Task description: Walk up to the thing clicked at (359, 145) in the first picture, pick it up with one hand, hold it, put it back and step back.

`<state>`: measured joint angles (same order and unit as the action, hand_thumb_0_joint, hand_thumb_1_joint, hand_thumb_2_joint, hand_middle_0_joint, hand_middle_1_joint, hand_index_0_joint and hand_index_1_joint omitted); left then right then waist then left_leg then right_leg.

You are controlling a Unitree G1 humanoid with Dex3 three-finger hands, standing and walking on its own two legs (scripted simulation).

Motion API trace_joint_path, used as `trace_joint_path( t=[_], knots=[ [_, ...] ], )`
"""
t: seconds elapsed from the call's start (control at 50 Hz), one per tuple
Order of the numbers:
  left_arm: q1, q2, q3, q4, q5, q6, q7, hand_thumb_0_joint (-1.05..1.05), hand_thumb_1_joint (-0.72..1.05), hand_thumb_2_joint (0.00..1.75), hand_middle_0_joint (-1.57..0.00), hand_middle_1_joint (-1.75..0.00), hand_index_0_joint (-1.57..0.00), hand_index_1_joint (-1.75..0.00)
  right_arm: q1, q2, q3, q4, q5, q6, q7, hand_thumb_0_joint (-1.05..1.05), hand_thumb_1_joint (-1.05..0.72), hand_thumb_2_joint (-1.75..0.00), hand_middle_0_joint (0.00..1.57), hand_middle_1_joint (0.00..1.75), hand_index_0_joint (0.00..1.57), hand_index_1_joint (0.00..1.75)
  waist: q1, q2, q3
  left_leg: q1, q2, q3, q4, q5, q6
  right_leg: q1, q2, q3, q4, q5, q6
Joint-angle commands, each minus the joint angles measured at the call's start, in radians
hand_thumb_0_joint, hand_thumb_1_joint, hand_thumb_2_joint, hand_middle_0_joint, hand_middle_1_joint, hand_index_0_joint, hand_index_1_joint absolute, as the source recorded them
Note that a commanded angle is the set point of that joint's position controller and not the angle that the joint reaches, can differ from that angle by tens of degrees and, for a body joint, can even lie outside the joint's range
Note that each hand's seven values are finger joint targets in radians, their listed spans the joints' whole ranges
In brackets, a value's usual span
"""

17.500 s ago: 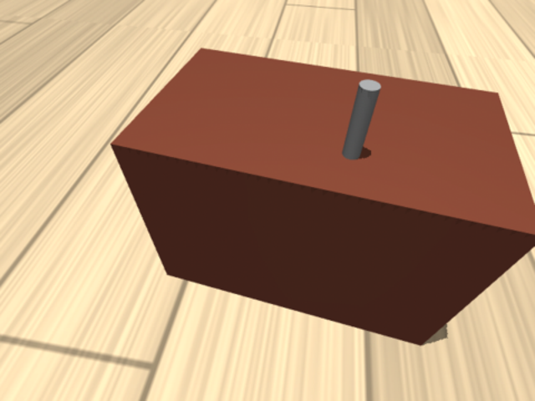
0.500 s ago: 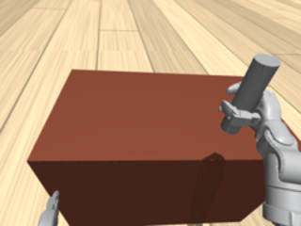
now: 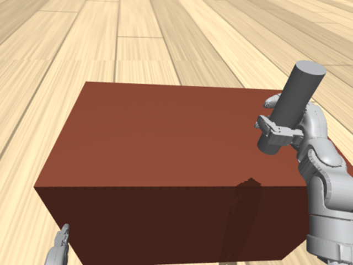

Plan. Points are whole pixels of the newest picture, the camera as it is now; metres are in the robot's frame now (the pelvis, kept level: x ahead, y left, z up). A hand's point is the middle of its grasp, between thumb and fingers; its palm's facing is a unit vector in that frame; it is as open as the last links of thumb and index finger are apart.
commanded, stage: hold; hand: right
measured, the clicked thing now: (285, 113) +0.34 -0.18 +0.25
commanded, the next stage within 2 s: crouch in 0.92 s
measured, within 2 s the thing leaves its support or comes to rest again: neither
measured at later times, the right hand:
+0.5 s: hand (270, 124) +0.34 -0.17 +0.21, palm faces +0.10 +0.99 -0.02, open 6.1 cm
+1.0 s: hand (272, 122) +0.35 -0.17 +0.22, palm faces +0.09 +1.00 -0.02, open 6.1 cm
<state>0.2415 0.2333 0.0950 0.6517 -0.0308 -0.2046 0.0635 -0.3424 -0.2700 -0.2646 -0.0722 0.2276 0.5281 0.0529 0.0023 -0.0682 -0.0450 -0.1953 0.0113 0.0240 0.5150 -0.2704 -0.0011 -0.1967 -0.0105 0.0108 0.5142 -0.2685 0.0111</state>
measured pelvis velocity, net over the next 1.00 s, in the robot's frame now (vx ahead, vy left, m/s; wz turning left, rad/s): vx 0.00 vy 0.00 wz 0.00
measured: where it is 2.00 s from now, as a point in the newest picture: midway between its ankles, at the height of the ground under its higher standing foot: outside the picture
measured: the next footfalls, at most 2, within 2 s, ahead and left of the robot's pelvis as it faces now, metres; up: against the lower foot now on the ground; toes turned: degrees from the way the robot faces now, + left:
none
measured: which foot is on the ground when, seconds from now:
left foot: down 0.00-1.00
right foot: down 0.00-1.00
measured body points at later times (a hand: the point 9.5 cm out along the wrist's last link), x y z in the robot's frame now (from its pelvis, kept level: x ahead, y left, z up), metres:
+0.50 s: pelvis +0.01 +0.00 +0.00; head -0.03 +0.03 +0.45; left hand +0.17 +0.26 -0.07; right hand +0.33 -0.22 +0.22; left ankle +0.01 +0.12 -0.74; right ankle +0.01 -0.13 -0.74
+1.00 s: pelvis +0.00 +0.00 +0.00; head -0.03 +0.02 +0.45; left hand +0.17 +0.26 -0.07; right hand +0.33 -0.22 +0.22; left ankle +0.01 +0.12 -0.74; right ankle +0.01 -0.13 -0.74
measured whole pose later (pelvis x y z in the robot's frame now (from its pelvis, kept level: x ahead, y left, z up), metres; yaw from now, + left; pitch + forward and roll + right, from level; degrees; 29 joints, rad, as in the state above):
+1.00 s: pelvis +0.00 +0.00 +0.00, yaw +0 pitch -3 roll +0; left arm 0.24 0.23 0.09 0.63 -0.03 -0.19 0.06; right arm -0.34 -0.26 -0.26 -0.08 0.22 0.53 0.04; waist 0.00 -0.06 -0.04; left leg -0.19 0.01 0.02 0.51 -0.27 0.00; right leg -0.19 -0.01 0.01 0.51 -0.27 0.01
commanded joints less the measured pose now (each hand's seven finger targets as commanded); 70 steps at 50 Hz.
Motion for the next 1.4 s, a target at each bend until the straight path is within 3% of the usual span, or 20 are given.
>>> trace_joint_path(
  t=[0.0, 0.08, 0.14, 0.16, 0.22, 0.26, 0.32, 0.5, 0.52, 0.6, 0.84, 0.88, 0.92, 1.0, 1.12, 1.16, 1.28, 1.32, 1.34, 1.38],
  knots=[
    [-0.167, 0.118, 0.024, -0.182, -0.006, -0.065, 0.008, 0.0, -0.55, 0.05, -0.05, -0.05, -0.05, -0.05, -0.438, -0.186, -0.071, -0.239, 0.017, -0.082, 0.0, 0.0, -0.6, -1.33, 1.41, 1.45, 1.42, 1.45, -0.009, 0.059, -0.168, -0.012, -0.01, 0.028, -0.101, 0.128, -0.004, 0.067, 0.013, -0.005, -0.077, 0.106, -0.033],
    [-0.141, 0.109, 0.016, -0.169, -0.002, -0.065, 0.01, 0.0, -0.55, 0.05, -0.05, -0.05, -0.05, -0.05, -0.44, -0.206, -0.097, -0.243, 0.016, -0.082, -0.005, 0.0, -0.59, -1.33, 1.4, 1.45, 1.42, 1.45, -0.012, 0.079, -0.205, 0.003, -0.002, 0.018, -0.1, 0.168, -0.011, 0.083, 0.022, -0.014, -0.061, 0.141, -0.038],
    [-0.134, 0.148, 0.058, -0.166, 0.001, -0.061, 0.016, 0.0, -0.55, 0.05, -0.05, -0.05, -0.05, -0.05, -0.43, -0.206, -0.097, -0.269, 0.018, -0.088, -0.013, 0.0, -0.57, -1.32, 1.39, 1.44, 1.4, 1.44, -0.001, 0.084, -0.201, 0.003, 0.002, 0.014, -0.105, 0.157, -0.014, 0.078, 0.027, -0.016, -0.061, 0.126, -0.039],
    [-0.148, 0.128, 0.035, -0.185, -0.001, -0.065, 0.015, 0.0, -0.55, 0.05, -0.05, -0.05, -0.05, -0.05, -0.442, -0.216, -0.104, -0.287, 0.016, -0.091, -0.016, 0.0, -0.56, -1.31, 1.38, 1.43, 1.39, 1.43, -0.012, 0.081, -0.191, 0.003, 0.004, 0.012, -0.106, 0.148, -0.014, 0.071, 0.029, -0.017, -0.058, 0.12, -0.039],
    [-0.127, 0.093, 0.006, -0.167, -0.005, -0.054, 0.011, 0.0, -0.55, 0.05, -0.05, -0.05, -0.05, -0.05, -0.394, -0.185, -0.086, -0.274, 0.018, -0.093, -0.019, 0.0, -0.57, -1.32, 1.39, 1.43, 1.4, 1.43, -0.018, 0.079, -0.181, 0.009, 0.001, 0.017, -0.09, 0.213, -0.011, 0.073, 0.024, -0.016, -0.054, 0.18, -0.035],
    [-0.137, 0.113, 0.026, -0.187, -0.003, -0.056, 0.015, 0.0, -0.55, 0.05, -0.05, -0.05, -0.05, -0.05, -0.42, -0.169, -0.063, -0.279, 0.013, -0.094, -0.019, 0.0, -0.56, -1.3, 1.38, 1.42, 1.39, 1.42, -0.003, 0.063, -0.185, 0.0, -0.002, 0.018, -0.089, 0.201, -0.009, 0.079, 0.021, -0.013, -0.059, 0.166, -0.034],
    [-0.126, 0.126, 0.037, -0.182, 0.0, -0.047, 0.016, 0.0, -0.55, 0.05, -0.05, -0.05, -0.05, -0.05, -0.442, -0.211, -0.086, -0.311, 0.003, -0.099, -0.026, 0.0, -0.56, -1.32, 1.38, 1.43, 1.4, 1.43, -0.006, 0.028, -0.229, 0.014, -0.002, 0.021, -0.082, 0.235, -0.005, 0.103, 0.019, -0.01, -0.055, 0.206, -0.03],
    [-0.133, 0.103, 0.019, -0.161, -0.005, -0.049, 0.012, 0.0, -0.54, 0.05, -0.05, -0.05, -0.05, -0.05, -0.431, -0.18, -0.065, -0.273, 0.011, -0.097, -0.017, 0.0, -0.55, -1.31, 1.37, 1.42, 1.39, 1.42, 0.0, 0.034, -0.187, 0.002, -0.005, 0.024, -0.083, 0.227, -0.006, 0.089, 0.015, -0.01, -0.059, 0.201, -0.029],
    [-0.137, 0.125, 0.044, -0.171, -0.003, -0.045, 0.017, 0.0, -0.55, 0.05, -0.05, -0.05, -0.05, -0.05, -0.435, -0.212, -0.092, -0.271, 0.007, -0.1, -0.018, 0.0, -0.57, -1.31, 1.37, 1.42, 1.39, 1.42, 0.0, 0.04, -0.22, 0.013, -0.003, 0.021, -0.082, 0.236, -0.007, 0.102, 0.016, -0.009, -0.055, 0.208, -0.03],
    [-0.114, 0.13, 0.048, -0.165, -0.006, -0.046, 0.012, 0.0, -0.55, 0.05, -0.05, -0.05, -0.05, -0.05, -0.419, -0.185, -0.076, -0.266, 0.015, -0.089, -0.011, 0.0, -0.56, -1.32, 1.38, 1.43, 1.39, 1.43, -0.001, 0.048, -0.214, 0.016, -0.005, 0.027, -0.071, 0.289, -0.006, 0.116, 0.012, -0.009, -0.046, 0.271, -0.028],
    [-0.142, 0.104, 0.019, -0.16, -0.004, -0.038, 0.007, 0.0, -0.55, 0.05, -0.05, -0.05, -0.05, -0.05, -0.473, -0.207, -0.077, -0.274, 0.007, -0.095, -0.014, 0.0, -0.58, -1.32, 1.39, 1.43, 1.4, 1.43, -0.009, 0.034, -0.198, 0.016, 0.0, 0.019, -0.088, 0.222, -0.005, 0.087, 0.018, -0.013, -0.058, 0.196, -0.03],
    [-0.158, 0.148, 0.054, -0.206, -0.004, -0.048, 0.012, 0.0, -0.54, 0.05, -0.05, -0.05, -0.05, -0.05, -0.482, -0.191, -0.065, -0.302, 0.009, -0.097, -0.017, 0.0, -0.6, -1.31, 1.39, 1.42, 1.4, 1.42, 0.001, 0.054, -0.227, 0.016, -0.007, 0.024, -0.086, 0.204, -0.003, 0.108, 0.012, -0.008, -0.064, 0.182, -0.029],
    [-0.135, 0.137, 0.043, -0.194, -0.004, -0.048, 0.01, 0.0, -0.54, 0.05, -0.05, -0.05, -0.05, -0.05, -0.477, -0.209, -0.084, -0.308, 0.009, -0.097, -0.023, 0.0, -0.59, -1.3, 1.38, 1.42, 1.39, 1.42, -0.003, 0.031, -0.217, 0.013, -0.009, 0.028, -0.089, 0.187, 0.0, 0.099, 0.011, -0.006, -0.069, 0.169, -0.026],
    [-0.112, 0.107, 0.022, -0.169, -0.005, -0.043, 0.005, 0.0, -0.54, 0.05, -0.05, -0.06, -0.06, -0.05, -0.463, -0.192, -0.066, -0.28, 0.008, -0.089, -0.02, 0.0, -0.48, -1.37, 1.38, 1.47, 1.4, 1.47, -0.002, 0.021, -0.203, 0.007, -0.009, 0.027, -0.083, 0.215, 0.0, 0.094, 0.011, -0.009, -0.062, 0.199, -0.027],
    [-0.139, 0.127, 0.029, -0.176, -0.005, -0.055, 0.006, 0.0, -0.55, 0.05, -0.04, -0.05, -0.04, -0.05, -0.456, -0.188, -0.07, -0.158, 0.004, -0.086, -0.014, 0.0, -0.63, -1.35, 1.46, 1.48, 1.47, 1.48, 0.006, 0.068, -0.17, -0.011, -0.009, 0.023, -0.094, 0.186, -0.006, 0.074, 0.009, -0.007, -0.071, 0.161, -0.031],
    [-0.116, 0.151, 0.053, -0.166, -0.001, -0.058, 0.01, 0.0, -0.55, 0.05, -0.05, -0.05, -0.05, -0.05, -0.472, -0.188, -0.075, -0.105, 0.004, -0.102, -0.015, 0.0, -0.63, -1.36, 1.46, 1.49, 1.47, 1.49, 0.023, 0.091, -0.178, -0.02, -0.009, 0.022, -0.089, 0.205, -0.008, 0.078, 0.007, -0.006, -0.063, 0.174, -0.033],
    [-0.117, 0.119, 0.033, -0.123, 0.003, -0.087, 0.008, 0.0, -0.55, 0.05, -0.05, -0.05, -0.05, -0.05, -0.61, -0.209, -0.068, 0.078, -0.021, -0.21, -0.019, 0.0, -0.63, -1.35, 1.45, 1.48, 1.46, 1.48, 0.04, 0.095, -0.167, -0.063, 0.0, 0.0, -0.085, 0.167, -0.016, 0.041, 0.012, -0.013, -0.049, 0.114, -0.042],
    [-0.142, 0.118, 0.029, -0.158, 0.004, -0.101, 0.006, 0.0, -0.54, 0.05, -0.05, -0.05, -0.05, -0.05, -0.67, -0.203, -0.052, 0.111, -0.028, -0.267, -0.019, 0.0, -0.64, -1.34, 1.45, 1.47, 1.46, 1.47, 0.043, 0.075, -0.226, -0.059, 0.0, -0.004, -0.072, 0.178, -0.014, 0.047, 0.01, -0.014, -0.04, 0.122, -0.038],
    [-0.101, 0.139, 0.048, -0.117, 0.007, -0.101, 0.01, 0.0, -0.55, 0.05, -0.05, -0.05, -0.05, -0.05, -0.692, -0.251, -0.08, 0.144, -0.038, -0.291, -0.024, 0.0, -0.63, -1.35, 1.45, 1.48, 1.46, 1.48, 0.044, 0.047, -0.241, -0.067, 0.001, -0.005, -0.063, 0.185, -0.01, 0.055, 0.008, -0.012, -0.036, 0.128, -0.034],
    [-0.121, 0.108, 0.012, -0.172, 0.009, -0.111, 0.008, 0.0, -0.55, 0.05, -0.05, -0.05, -0.05, -0.05, -0.766, -0.252, -0.068, 0.165, -0.043, -0.349, -0.028, 0.0, -0.63, -1.34, 1.44, 1.47, 1.45, 1.47, 0.042, 0.058, -0.311, -0.03, 0.001, -0.009, -0.047, 0.239, -0.013, 0.054, 0.012, -0.017, -0.017, 0.176, -0.034]
  ],
)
